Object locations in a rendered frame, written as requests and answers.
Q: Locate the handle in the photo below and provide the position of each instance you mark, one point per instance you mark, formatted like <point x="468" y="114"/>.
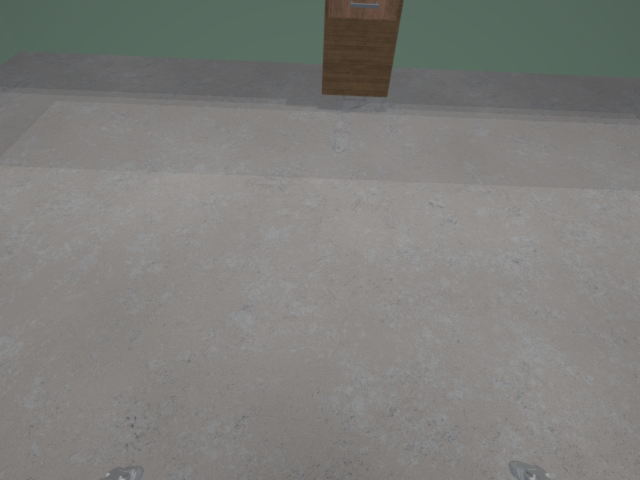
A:
<point x="363" y="5"/>

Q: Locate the cabinet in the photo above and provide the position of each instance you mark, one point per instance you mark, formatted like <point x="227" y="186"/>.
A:
<point x="358" y="54"/>

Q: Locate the drawer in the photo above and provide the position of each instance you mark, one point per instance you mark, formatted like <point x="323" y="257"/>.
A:
<point x="341" y="8"/>

